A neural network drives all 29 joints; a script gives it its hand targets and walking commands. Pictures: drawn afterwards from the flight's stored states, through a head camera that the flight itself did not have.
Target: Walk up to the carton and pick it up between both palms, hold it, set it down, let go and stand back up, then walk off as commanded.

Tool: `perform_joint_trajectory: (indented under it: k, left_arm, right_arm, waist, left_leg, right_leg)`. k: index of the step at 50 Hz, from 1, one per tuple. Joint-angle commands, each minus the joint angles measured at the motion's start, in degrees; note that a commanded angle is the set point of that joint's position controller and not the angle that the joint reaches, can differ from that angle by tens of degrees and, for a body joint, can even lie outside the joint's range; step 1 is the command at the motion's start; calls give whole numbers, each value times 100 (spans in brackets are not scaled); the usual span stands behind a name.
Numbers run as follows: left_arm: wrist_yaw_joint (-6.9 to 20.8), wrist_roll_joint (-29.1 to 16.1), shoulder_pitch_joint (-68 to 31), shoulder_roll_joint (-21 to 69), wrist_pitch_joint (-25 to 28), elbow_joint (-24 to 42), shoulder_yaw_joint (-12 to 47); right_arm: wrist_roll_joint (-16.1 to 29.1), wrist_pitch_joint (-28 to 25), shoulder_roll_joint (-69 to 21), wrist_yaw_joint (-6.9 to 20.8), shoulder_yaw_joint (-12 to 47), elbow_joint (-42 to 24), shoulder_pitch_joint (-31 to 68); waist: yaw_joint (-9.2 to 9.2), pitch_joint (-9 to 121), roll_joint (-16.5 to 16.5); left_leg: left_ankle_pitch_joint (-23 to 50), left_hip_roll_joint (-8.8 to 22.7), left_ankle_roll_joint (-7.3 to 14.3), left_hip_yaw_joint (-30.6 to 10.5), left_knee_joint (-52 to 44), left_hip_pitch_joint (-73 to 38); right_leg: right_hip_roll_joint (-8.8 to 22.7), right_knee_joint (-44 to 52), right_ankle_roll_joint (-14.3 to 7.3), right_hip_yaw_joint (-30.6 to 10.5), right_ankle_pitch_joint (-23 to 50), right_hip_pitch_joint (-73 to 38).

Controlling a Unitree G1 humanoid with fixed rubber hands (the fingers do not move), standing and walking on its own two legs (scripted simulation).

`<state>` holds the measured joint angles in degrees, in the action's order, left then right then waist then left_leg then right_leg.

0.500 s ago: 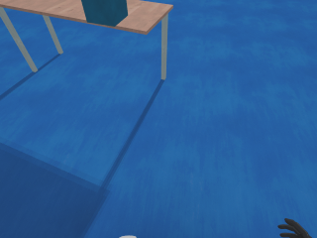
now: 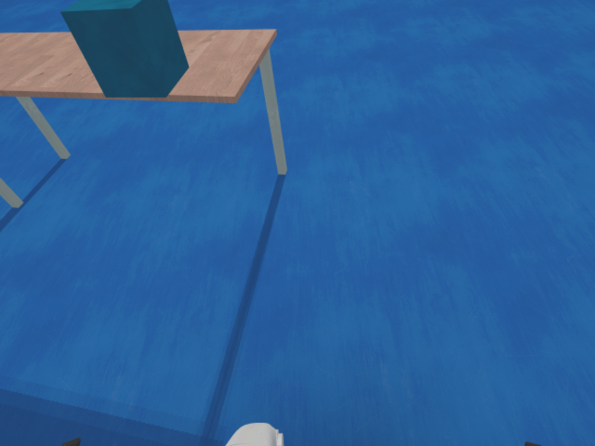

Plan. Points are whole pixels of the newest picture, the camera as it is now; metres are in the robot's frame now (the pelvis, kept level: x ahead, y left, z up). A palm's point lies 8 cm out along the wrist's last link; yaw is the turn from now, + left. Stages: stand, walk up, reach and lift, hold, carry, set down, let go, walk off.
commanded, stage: walk up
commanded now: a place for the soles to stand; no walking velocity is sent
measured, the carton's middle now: (132, 43) +1.19 +0.50 +0.07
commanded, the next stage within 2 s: none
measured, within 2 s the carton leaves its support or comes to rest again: neither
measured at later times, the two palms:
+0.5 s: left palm (1, 407) +0.21 +0.49 -0.10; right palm (442, 397) +0.21 -0.20 -0.13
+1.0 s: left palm out of the picture +0.39 +0.65 -0.09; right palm (331, 304) +0.37 -0.04 -0.13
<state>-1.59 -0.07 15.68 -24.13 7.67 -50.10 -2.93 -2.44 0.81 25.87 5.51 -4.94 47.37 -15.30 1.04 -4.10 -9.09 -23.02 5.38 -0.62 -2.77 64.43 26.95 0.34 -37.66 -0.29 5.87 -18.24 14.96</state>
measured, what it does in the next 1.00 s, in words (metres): walks ahead: left foot, then right foot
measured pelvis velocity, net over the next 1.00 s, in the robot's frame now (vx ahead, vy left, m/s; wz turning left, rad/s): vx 0.32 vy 0.29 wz -0.10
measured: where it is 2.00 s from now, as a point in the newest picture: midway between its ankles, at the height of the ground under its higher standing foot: (161, 329)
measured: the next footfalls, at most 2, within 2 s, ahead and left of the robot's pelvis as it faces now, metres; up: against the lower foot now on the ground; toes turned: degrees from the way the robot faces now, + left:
left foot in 0.16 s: +0.23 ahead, +0.24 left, +0.00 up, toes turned +3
right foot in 0.38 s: +0.20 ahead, +0.01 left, +0.00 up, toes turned -10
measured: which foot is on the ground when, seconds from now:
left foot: up 0.00-0.14, down 0.16-0.40, up 0.42-0.66, down 0.68-0.96, up 0.98-1.00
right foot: down 0.00-0.18, up 0.20-0.36, down 0.38-0.70, up 0.72-0.94, down 0.96-1.00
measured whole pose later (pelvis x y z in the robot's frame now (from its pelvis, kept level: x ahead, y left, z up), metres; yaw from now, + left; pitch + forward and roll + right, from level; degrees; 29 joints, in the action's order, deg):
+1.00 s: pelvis +0.32 +0.29 -0.03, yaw -6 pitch -4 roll -2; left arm -4.0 1.4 19.8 -26.6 7.3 -54.4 -3.9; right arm -3.4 3.0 25.3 4.9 -6.3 44.5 -12.6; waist 2.2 -3.7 -5.5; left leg -29.7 1.5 3.3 5.8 59.1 28.1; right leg 1.9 -52.3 -2.7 7.5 -23.3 25.0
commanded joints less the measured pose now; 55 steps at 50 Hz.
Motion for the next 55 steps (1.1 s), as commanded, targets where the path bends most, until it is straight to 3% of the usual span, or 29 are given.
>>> perform_joint_trajectory:
  k: [1,4,7,8,9,10,11,14,16,17,18,19,20,21,23,27,32,34,35,36,38,42,45,46,47,48,49,51,55]
  left_arm:
    - [-112,52,378,-2147,141,254,-635]
    - [-126,62,-137,-2214,129,495,-581]
    - [-182,245,-1108,-2249,37,546,-523]
    - [-174,253,-984,-1900,16,574,-377]
    - [-189,160,-447,-1312,-9,532,-187]
    - [-229,17,-209,-1512,-35,454,-212]
    - [-201,57,-259,-1807,-63,336,-264]
    - [-144,-10,186,-1938,-27,-132,-352]
    - [-89,-37,449,-1889,-1,-249,-423]
    - [-71,-30,1280,-1863,-13,-469,-489]
    - [-120,28,2466,-1813,-33,-942,-588]
    - [-194,105,2914,-2279,-25,-1106,-797]
    - [-320,173,2483,-2667,-23,-649,-867]
    - [-398,166,1373,-2716,16,-309,-773]
    - [-434,45,466,-2557,153,25,-751]
    - [-305,8,422,-2199,239,-112,-647]
    - [-254,57,-88,-2277,119,52,-508]
    - [-277,109,-33,-1831,45,120,-289]
    - [-269,26,312,-1209,44,204,-127]
    - [-338,-8,235,-1813,-87,171,-231]
    - [-326,-24,425,-2028,-132,-176,-276]
    - [-255,38,1034,-1949,-160,-514,-372]
    - [-227,33,989,-1911,-83,-588,-478]
    - [-260,19,1919,-1744,-73,-743,-551]
    - [-348,83,2593,-1944,-34,-985,-662]
    - [-419,177,2765,-2465,-36,-798,-849]
    - [-478,228,1605,-2753,-25,-248,-842]
    - [-512,75,879,-2657,84,-64,-726]
    - [-402,93,520,-2258,126,-85,-653]
  right_arm:
    - [-18,-81,1099,134,-333,-696,482]
    - [7,-101,1295,223,-470,-596,635]
    - [72,-58,1247,247,-629,-139,-1010]
    - [-16,-101,1506,161,-736,59,-1505]
    - [-94,-149,1947,73,-856,-113,-1584]
    - [46,-189,2182,41,-760,-460,-772]
    - [146,-155,2242,22,-804,-641,-35]
    - [82,-179,1765,-124,-599,-789,343]
    - [-55,-139,1779,-97,-516,-829,586]
    - [-90,-103,1897,-78,-549,-948,1125]
    - [-158,-9,1594,-117,-476,-1033,1528]
    - [-223,40,1028,-132,-375,-1161,1448]
    - [-159,30,549,-144,-131,-1279,1482]
    - [-104,110,1300,-150,-367,-1180,1565]
    - [-142,-48,1446,-95,-386,-833,1231]
    - [-24,-139,1337,-72,-424,-607,969]
    - [76,-79,1244,123,-585,-528,323]
    - [62,-97,1568,58,-809,-146,-1103]
    - [42,-170,2144,-61,-930,-241,-1216]
    - [236,-130,2279,-82,-843,-470,-541]
    - [298,-93,1878,-114,-721,-750,376]
    - [40,-120,1695,-121,-583,-834,763]
    - [-18,-42,1588,-102,-519,-868,732]
    - [-98,-5,1531,-83,-515,-1067,1392]
    - [-154,62,1144,-90,-457,-1102,1645]
    - [-116,64,521,-95,-250,-1259,1265]
    - [-144,133,986,-112,-324,-1103,1322]
    - [-97,125,1396,-67,-482,-1037,1520]
    - [-26,50,1391,-49,-510,-593,801]
  waist:
    - [-257,170,1695]
    - [-25,36,1316]
    - [1051,146,1370]
    - [1300,294,196]
    - [1303,399,-2004]
    - [858,505,-1515]
    - [450,202,-442]
    - [116,-213,-29]
    - [-7,-207,-684]
    - [-604,99,-791]
    - [-1169,398,502]
    - [-1449,339,1635]
    - [-1188,145,2569]
    - [-843,1,1035]
    - [-355,-351,390]
    - [-240,-433,1227]
    - [327,202,1851]
    - [1057,769,416]
    - [1113,1009,-1619]
    - [799,1061,-842]
    - [257,189,285]
    - [2,223,-362]
    - [-31,164,25]
    - [-659,293,45]
    - [-1116,234,940]
    - [-1140,494,2449]
    - [-857,-16,1614]
    - [-480,-442,691]
    - [-129,-274,1509]
  left_leg:
    - [197,537,-65,-171,-1018,955]
    - [459,444,5,45,-1762,-351]
    - [494,-107,233,587,-1863,-2438]
    - [-73,-297,192,339,-2424,-2945]
    - [-2173,575,616,-1476,-4193,-2911]
    - [-3489,1528,1437,-3839,-5648,-2103]
    - [-3918,1853,1895,-4164,-5713,-1313]
    - [-2821,1417,1636,-2778,-4724,-324]
    - [-2226,1179,1550,-1839,-4460,607]
    - [-2114,1145,1432,-1381,-3990,1366]
    - [-2544,614,1223,-701,-2695,2342]
    - [-2393,-33,662,64,-881,3686]
    - [-1727,-551,227,-35,1036,4116]
    - [-740,-288,181,-958,1186,3786]
    - [-168,292,-4,-673,813,3715]
    - [31,446,67,-292,-355,2127]
    - [625,-75,227,638,-1619,-969]
    - [193,-389,380,291,-2206,-3389]
    - [-1503,982,756,-2561,-4244,-3233]
    - [-3109,1538,1015,-4079,-5339,-2469]
    - [-3367,1733,1466,-3171,-5039,-1177]
    - [-2639,1290,1412,-2024,-4521,-104]
    - [-2102,1220,1536,-1630,-4364,701]
    - [-2310,1040,1253,-1097,-3751,1715]
    - [-2421,625,999,-517,-2270,2824]
    - [-1659,-359,285,651,-145,3244]
    - [-1034,-214,82,-128,644,3479]
    - [-279,235,-10,-593,697,3131]
    - [-69,261,42,-273,40,1916]
  right_leg:
    - [1927,1539,-1497,-1832,1322,-446]
    - [1754,1591,-1269,-1407,-595,983]
    - [1420,365,-897,-792,-1662,2851]
    - [820,-1400,-580,-344,-1177,3128]
    - [-58,-3551,-392,209,-1198,3589]
    - [-188,-3909,-324,-372,-1586,3429]
    - [266,-4121,-336,-630,-1585,3252]
    - [679,-3220,-277,-686,-1210,2358]
    - [519,-1801,-302,-279,-1767,1212]
    - [592,-1248,-498,-239,-1230,-147]
    - [288,-476,-555,54,-802,-1756]
    - [746,60,-578,-1090,-1400,-2666]
    - [2225,2316,-644,-4397,-4262,-1828]
    - [2968,3306,-918,-6250,-4970,-1181]
    - [2991,2219,-1659,-4795,-2379,-1391]
    - [2050,1089,-1396,-2426,1933,-534]
    - [1681,444,-1078,-1134,1346,1144]
    - [831,-2375,-651,-345,1113,2669]
    - [-67,-4021,-329,-87,-834,3264]
    - [-86,-4378,-362,-703,-1363,3169]
    - [352,-4606,-343,-680,-825,2927]
    - [632,-2728,-221,-312,-1146,1617]
    - [532,-1425,-409,-156,-1253,414]
    - [420,-534,-603,-148,-560,-837]
    - [612,15,-698,-832,-911,-2057]
    - [2097,1925,-918,-3491,-3615,-2128]
    - [3128,2859,-1400,-5829,-4409,-1132]
    - [2962,2352,-1681,-4820,-3301,-579]
    - [2105,1370,-1297,-2734,44,-282]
